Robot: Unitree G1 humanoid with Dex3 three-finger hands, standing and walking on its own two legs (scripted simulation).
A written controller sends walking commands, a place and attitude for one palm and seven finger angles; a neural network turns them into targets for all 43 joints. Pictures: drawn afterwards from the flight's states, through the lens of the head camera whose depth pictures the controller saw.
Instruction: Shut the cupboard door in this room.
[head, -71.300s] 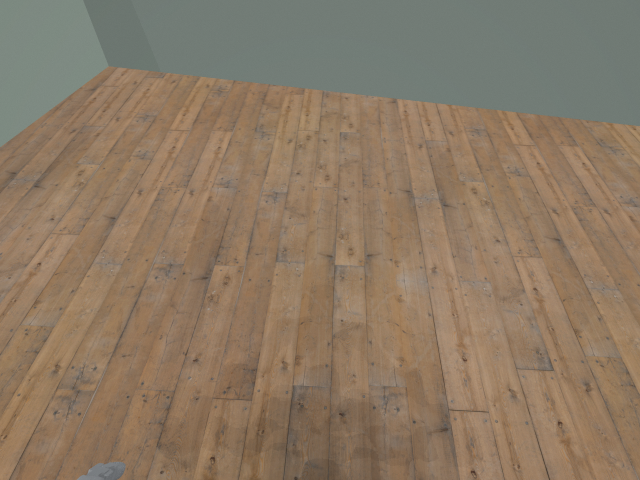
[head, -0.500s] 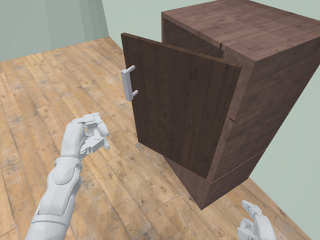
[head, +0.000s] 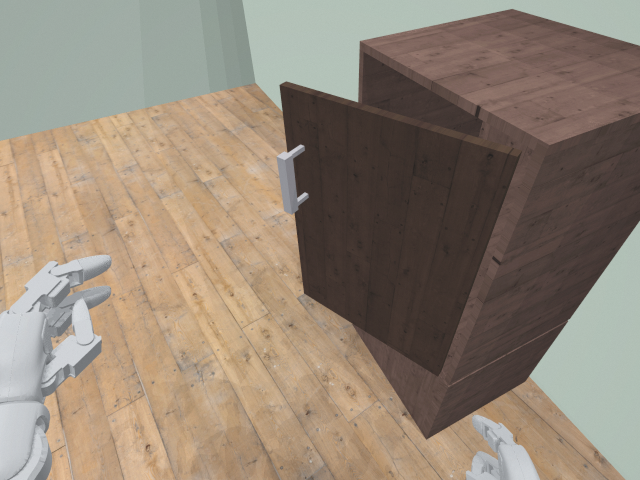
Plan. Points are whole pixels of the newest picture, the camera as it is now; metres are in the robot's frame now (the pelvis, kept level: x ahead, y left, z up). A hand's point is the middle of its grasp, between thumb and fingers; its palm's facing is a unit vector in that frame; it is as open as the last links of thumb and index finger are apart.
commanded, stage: draw the hand back to the body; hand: left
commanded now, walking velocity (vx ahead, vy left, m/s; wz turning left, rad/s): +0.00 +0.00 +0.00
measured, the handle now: (295, 179) +0.64 +0.13 +0.04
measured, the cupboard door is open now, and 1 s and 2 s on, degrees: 26 26 26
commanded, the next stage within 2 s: step back with the hand held close in 0.42 s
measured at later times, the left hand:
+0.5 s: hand (80, 355) +0.18 +0.25 +0.16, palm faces +0.44 -0.81 -0.39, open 7.4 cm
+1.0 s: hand (65, 350) +0.18 +0.27 +0.16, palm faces +0.35 -0.79 -0.50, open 7.4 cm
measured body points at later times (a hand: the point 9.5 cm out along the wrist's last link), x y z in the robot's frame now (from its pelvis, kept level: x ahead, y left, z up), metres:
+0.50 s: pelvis -0.01 -0.01 +0.00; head -0.04 -0.04 +0.45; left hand +0.15 +0.29 +0.18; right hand +0.18 -0.23 -0.08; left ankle +0.01 +0.07 -0.74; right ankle -0.03 -0.11 -0.74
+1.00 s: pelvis -0.03 +0.01 -0.01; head -0.02 +0.00 +0.44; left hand +0.16 +0.31 +0.18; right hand +0.14 -0.24 -0.09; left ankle +0.01 +0.07 -0.74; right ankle -0.03 -0.11 -0.74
